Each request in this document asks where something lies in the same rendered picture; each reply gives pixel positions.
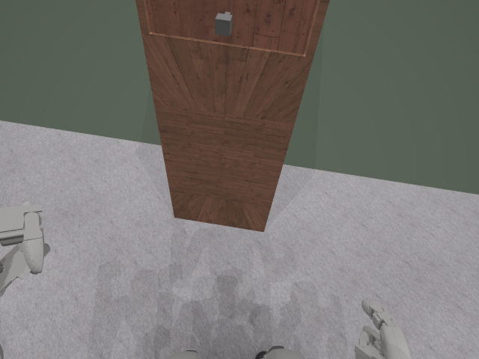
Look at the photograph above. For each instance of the handle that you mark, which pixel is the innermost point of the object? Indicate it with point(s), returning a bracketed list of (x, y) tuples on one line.
[(223, 24)]

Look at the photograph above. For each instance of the robot left hand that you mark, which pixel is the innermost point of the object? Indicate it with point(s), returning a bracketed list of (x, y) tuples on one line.
[(21, 225)]

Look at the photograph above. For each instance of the robot right hand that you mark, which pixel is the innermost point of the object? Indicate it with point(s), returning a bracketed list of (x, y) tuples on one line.
[(391, 343)]

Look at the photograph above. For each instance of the cabinet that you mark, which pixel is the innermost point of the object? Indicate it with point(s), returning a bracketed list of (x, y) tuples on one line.
[(225, 114)]

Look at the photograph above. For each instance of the robot right shin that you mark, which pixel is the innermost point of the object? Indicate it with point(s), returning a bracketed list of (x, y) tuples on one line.
[(275, 347)]

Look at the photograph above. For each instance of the drawer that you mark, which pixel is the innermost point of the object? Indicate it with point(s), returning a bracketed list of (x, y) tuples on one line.
[(282, 25)]

